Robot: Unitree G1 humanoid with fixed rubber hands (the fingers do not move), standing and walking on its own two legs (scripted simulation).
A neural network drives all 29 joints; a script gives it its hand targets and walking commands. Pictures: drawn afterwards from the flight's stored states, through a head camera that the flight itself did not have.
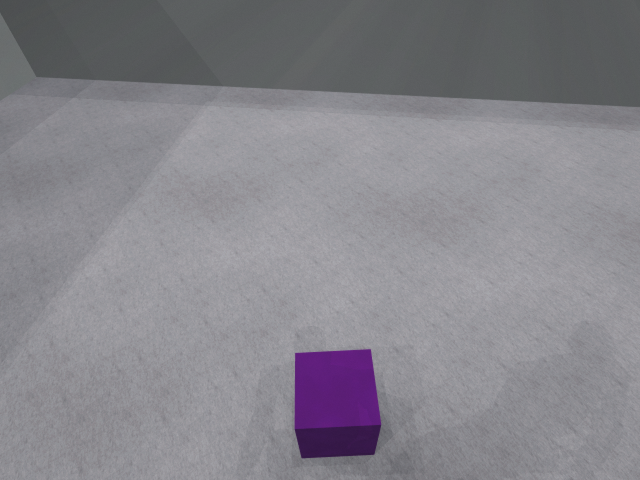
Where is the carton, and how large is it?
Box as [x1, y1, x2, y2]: [295, 349, 380, 457]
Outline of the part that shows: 370,349 295,353 295,432 301,457 358,455 374,453 380,427 380,419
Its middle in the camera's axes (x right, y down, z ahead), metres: +0.05 +0.46 +1.10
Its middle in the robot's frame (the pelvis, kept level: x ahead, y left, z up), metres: +0.48 +0.01 -0.65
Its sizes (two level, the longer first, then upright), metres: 0.210 0.200 0.250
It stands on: the floor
